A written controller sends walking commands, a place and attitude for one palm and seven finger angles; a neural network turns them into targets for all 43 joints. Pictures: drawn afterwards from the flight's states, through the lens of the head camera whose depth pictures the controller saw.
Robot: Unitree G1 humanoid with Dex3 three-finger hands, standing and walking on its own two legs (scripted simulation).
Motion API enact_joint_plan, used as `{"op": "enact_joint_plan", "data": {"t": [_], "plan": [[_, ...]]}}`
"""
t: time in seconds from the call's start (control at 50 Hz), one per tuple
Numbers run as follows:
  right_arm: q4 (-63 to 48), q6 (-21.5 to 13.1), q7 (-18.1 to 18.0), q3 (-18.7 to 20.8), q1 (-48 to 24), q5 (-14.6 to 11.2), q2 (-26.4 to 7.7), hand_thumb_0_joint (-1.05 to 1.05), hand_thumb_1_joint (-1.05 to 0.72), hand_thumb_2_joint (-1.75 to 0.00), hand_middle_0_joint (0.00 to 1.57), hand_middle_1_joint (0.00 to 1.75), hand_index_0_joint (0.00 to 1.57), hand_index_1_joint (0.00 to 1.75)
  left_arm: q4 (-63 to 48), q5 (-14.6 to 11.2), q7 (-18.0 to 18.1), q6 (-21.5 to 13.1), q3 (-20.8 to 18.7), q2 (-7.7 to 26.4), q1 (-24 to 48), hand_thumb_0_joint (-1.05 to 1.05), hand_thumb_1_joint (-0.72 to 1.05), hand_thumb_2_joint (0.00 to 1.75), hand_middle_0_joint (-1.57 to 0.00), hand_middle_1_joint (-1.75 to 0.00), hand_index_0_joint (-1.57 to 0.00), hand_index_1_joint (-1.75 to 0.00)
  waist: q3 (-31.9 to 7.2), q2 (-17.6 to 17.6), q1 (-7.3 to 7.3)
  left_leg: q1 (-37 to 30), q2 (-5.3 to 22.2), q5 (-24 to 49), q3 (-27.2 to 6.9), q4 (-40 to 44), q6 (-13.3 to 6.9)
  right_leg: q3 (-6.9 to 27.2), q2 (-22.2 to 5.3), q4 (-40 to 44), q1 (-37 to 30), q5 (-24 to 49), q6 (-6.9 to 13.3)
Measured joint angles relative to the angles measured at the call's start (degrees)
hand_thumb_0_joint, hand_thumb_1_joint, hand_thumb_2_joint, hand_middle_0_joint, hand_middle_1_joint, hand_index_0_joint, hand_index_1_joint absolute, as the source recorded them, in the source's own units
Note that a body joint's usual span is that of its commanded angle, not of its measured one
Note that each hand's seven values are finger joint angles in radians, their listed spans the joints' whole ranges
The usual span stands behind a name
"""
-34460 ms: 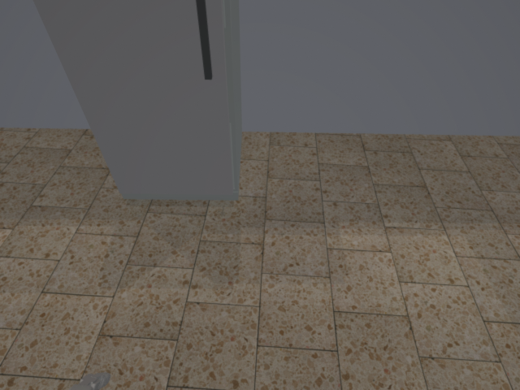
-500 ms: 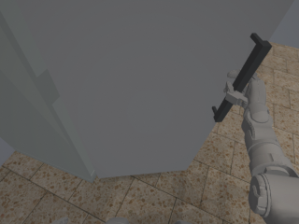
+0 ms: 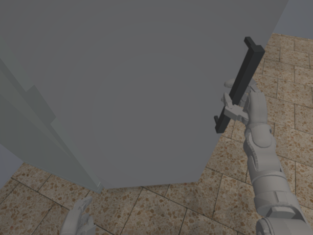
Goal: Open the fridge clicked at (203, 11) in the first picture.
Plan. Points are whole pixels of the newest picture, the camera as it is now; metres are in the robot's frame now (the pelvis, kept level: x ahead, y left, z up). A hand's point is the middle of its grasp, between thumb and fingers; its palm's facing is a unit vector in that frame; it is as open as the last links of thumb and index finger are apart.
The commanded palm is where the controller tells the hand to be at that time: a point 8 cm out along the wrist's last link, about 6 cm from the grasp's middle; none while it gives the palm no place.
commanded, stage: stop walking and hold the door back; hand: right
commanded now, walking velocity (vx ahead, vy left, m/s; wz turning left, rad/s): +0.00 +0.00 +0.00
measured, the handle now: (231, 93) +0.46 -0.17 +0.11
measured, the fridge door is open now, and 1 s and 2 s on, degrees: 65 64 64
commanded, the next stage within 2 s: loosen the grip on the handle in 0.04 s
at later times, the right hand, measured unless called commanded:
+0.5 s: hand (230, 106) +0.42 -0.16 +0.10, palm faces +0.09 +0.98 -0.19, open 11.6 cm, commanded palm +0.38 -0.21 +0.11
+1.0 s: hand (249, 105) +0.42 -0.20 +0.11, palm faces +0.14 +0.97 -0.18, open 14.6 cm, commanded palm +0.38 -0.25 +0.11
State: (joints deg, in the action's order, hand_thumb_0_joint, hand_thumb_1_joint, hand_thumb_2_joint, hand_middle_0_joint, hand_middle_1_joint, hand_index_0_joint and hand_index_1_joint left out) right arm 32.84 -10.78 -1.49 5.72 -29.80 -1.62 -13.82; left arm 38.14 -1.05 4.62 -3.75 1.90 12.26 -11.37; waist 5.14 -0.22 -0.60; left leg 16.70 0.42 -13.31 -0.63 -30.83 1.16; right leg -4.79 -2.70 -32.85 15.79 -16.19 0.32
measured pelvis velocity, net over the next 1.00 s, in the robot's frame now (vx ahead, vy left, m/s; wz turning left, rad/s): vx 0.02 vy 0.01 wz -0.03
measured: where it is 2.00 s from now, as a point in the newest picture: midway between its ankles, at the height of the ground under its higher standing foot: outside the picture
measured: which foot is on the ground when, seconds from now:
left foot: down 0.00-1.00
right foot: down 0.00-1.00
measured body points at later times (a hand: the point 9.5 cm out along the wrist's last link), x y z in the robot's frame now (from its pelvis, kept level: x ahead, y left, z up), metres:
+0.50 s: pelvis +0.00 +0.02 +0.00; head +0.03 +0.02 +0.44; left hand +0.07 +0.31 -0.11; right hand +0.41 -0.21 +0.11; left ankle +0.03 +0.13 -0.73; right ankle +0.02 -0.11 -0.73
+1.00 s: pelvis +0.02 +0.01 -0.01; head +0.05 +0.01 +0.44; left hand +0.14 +0.26 -0.11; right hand +0.40 -0.26 +0.12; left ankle +0.03 +0.13 -0.73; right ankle +0.02 -0.11 -0.73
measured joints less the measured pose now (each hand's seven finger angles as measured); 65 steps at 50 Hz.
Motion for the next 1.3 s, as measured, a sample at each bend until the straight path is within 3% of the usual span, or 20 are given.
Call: {"op": "enact_joint_plan", "data": {"t": [0.06,0.14,0.16,0.18,0.2,0.28,0.32,0.4,0.46,0.56,0.64,0.74,0.86,0.98,1.18,1.3], "plan": [[1.2,0.0,-0.2,-1.4,-0.7,-0.2,0.4,-0.05,-0.67,-0.77,0.45,1.40,0.40,1.40,1.0,0.0,0.4,0.2,0.3,-0.1,0.3,0.01,0.90,0.89,-0.21,-0.30,-0.20,-0.30,-0.4,0.6,0.96,0.0,0.1,0.0,0.3,0.1,0.0,0.3,0.1,0.1,0.2,0.1,0.0],[4.1,0.2,-0.3,-2.1,-2.3,-0.1,0.4,-0.06,-0.65,-0.78,0.46,1.40,0.41,1.40,2.0,-0.2,0.8,0.6,0.3,0.2,0.6,0.01,0.90,0.89,-0.21,-0.30,-0.20,-0.30,-0.9,1.2,1.20,0.0,0.4,0.2,0.6,0.5,0.0,0.6,0.4,0.6,0.3,0.6,0.0],[4.0,0.7,0.3,-1.3,-2.8,1.7,-0.2,-0.07,-0.64,-0.78,0.46,1.40,0.41,1.40,1.4,-0.4,0.7,0.6,0.1,0.0,0.6,0.01,0.90,0.89,-0.21,-0.30,-0.20,-0.30,-0.1,0.9,1.04,-0.2,0.7,0.1,0.3,0.1,0.0,0.3,0.7,1.2,-0.5,0.8,0.0],[5.1,0.9,1.7,-0.6,-3.5,3.7,-1.1,-0.07,-0.61,-0.78,0.46,1.40,0.41,1.40,1.3,0.0,0.2,-0.2,-0.5,-0.4,0.3,0.01,0.90,0.89,-0.21,-0.30,-0.20,-0.30,-0.6,0.5,0.68,0.4,1.1,-0.1,0.1,-0.3,-0.1,0.1,1.2,2.0,-0.5,1.3,0.0],[6.6,1.7,2.9,0.0,-4.3,4.1,-1.9,-0.08,-0.58,-0.77,0.46,1.40,0.42,1.40,1.3,0.2,-0.5,-1.0,-0.9,-0.8,-0.3,0.01,0.90,0.89,-0.21,-0.30,-0.20,-0.30,-1.8,0.1,-0.09,1.2,1.4,-0.2,0.3,-0.5,-0.3,0.3,1.5,2.6,0.1,1.8,0.0],[11.4,4.4,5.2,4.6,-6.6,0.2,-3.5,-0.05,-0.46,-0.73,0.46,1.40,0.43,1.40,1.2,0.2,-2.6,-2.6,-1.0,-0.9,-3.1,0.01,0.90,0.89,-0.21,-0.30,-0.20,-0.30,-5.4,-2.0,-2.50,2.9,1.0,-0.2,1.0,-0.7,-1.0,1.0,1.1,2.9,1.8,2.4,-0.5],[11.1,3.9,5.0,5.7,-6.2,-0.8,-3.7,-0.03,-0.38,-0.68,0.46,1.40,0.44,1.40,0.7,0.3,-3.6,-3.1,-1.6,0.1,-4.8,0.01,0.90,0.89,-0.21,-0.30,-0.20,-0.30,-5.9,-2.2,-3.03,3.1,0.5,-0.3,1.3,-0.9,-1.3,1.2,0.5,2.1,2.3,1.9,-0.9],[8.8,0.8,3.3,5.2,-3.9,1.3,-3.8,-0.01,-0.13,-0.55,0.44,1.39,0.43,1.40,0.4,0.6,-5.1,-2.8,-3.5,3.2,-7.3,0.01,0.90,0.89,-0.21,-0.30,-0.20,-0.30,-6.0,-0.9,-3.65,4.7,0.1,-1.1,1.8,-2.5,-1.6,1.8,0.1,-0.5,4.5,0.7,-1.0],[8.2,0.3,3.4,5.5,-2.9,1.5,-4.4,0.00,0.10,-0.43,0.42,1.37,0.42,1.38,1.2,0.5,-5.5,-1.8,-4.3,4.5,-8.1,0.01,0.90,0.89,-0.21,-0.30,-0.20,-0.30,-5.9,-0.5,-3.99,6.2,0.2,-1.6,1.8,-3.6,-1.6,1.9,0.1,-1.3,5.8,0.4,-0.9],[7.3,1.0,4.6,6.2,-0.6,-0.1,-4.8,0.00,0.36,-0.30,0.38,1.32,0.39,1.34,2.3,0.1,-5.0,-1.0,-5.0,4.7,-9.0,0.01,0.90,0.90,-0.20,-0.30,-0.20,-0.30,-5.5,-0.3,-4.03,6.6,-0.2,-1.7,1.8,-3.5,-1.8,1.8,-0.2,-1.3,6.2,0.2,-1.0],[6.9,-0.7,4.4,7.2,-0.3,-0.2,-5.3,0.00,0.47,-0.24,0.35,1.27,0.35,1.28,3.3,0.3,-4.7,-1.2,-4.9,4.0,-8.5,0.01,0.90,0.90,-0.20,-0.30,-0.20,-0.30,-5.4,-0.2,-4.06,6.8,-0.4,-2.1,1.8,-3.8,-1.8,1.9,-0.4,-1.8,6.5,-0.3,-1.2],[3.7,-2.1,4.4,6.2,1.9,-0.8,-4.8,-0.01,0.52,-0.22,0.30,1.21,0.30,1.22,3.4,0.2,-5.1,-1.7,-4.8,3.2,-8.4,0.01,0.90,0.90,-0.20,-0.30,-0.20,-0.30,-6.5,0.9,-3.25,6.6,-0.2,-2.7,1.8,-3.9,-1.6,1.9,-0.3,-2.3,6.6,-1.1,-1.1],[4.4,0.6,5.4,5.6,2.3,-0.9,-3.5,-0.01,0.54,-0.20,0.27,1.17,0.27,1.17,3.5,0.0,-4.6,-1.6,-3.5,2.3,-5.9,0.01,0.90,0.90,-0.20,-0.30,-0.20,-0.30,-7.1,1.5,-2.68,6.2,0.6,-3.5,1.9,-4.3,-0.9,2.1,0.5,-2.7,6.3,-1.8,-0.6],[2.9,0.2,5.7,7.5,2.4,-1.0,-5.2,-0.01,0.55,-0.20,0.26,1.16,0.26,1.16,2.1,0.2,-3.5,-2.0,-2.7,1.3,-4.3,0.01,0.90,0.89,-0.21,-0.30,-0.20,-0.30,-6.9,0.8,-1.94,5.6,0.6,-3.5,1.8,-4.0,-0.8,2.0,0.5,-2.8,5.9,-2.0,-0.4],[6.5,2.5,10.9,8.6,0.3,-2.6,-8.9,-0.01,0.55,-0.20,0.26,1.15,0.25,1.15,1.8,-0.6,-2.3,-1.5,-2.2,2.3,-3.9,0.01,0.90,0.89,-0.21,-0.30,-0.20,-0.30,-6.6,0.5,-1.36,5.9,1.2,-3.7,2.8,-4.1,-0.2,3.0,1.1,-4.2,7.3,-2.6,0.1],[5.4,-0.5,12.2,9.3,0.1,-2.8,-9.6,-0.01,0.55,-0.20,0.26,1.15,0.25,1.15,2.1,-0.3,-2.3,-1.9,-2.5,2.7,-4.9,0.01,0.90,0.89,-0.21,-0.30,-0.20,-0.30,-6.4,0.2,-1.48,7.0,1.2,-3.8,2.9,-4.6,0.0,3.1,1.1,-5.4,8.8,-3.1,0.3]]}}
